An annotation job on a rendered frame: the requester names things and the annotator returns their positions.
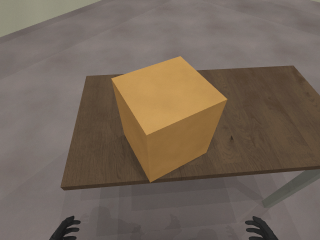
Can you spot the right robot hand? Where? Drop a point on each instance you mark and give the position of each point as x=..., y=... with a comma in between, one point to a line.
x=264, y=231

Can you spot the table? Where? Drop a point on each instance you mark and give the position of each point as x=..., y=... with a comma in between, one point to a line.
x=270, y=124

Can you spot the carton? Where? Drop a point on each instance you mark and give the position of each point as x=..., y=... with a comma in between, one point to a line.
x=169, y=113

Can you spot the left robot hand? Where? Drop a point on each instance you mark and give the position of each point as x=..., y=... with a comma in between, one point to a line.
x=62, y=230

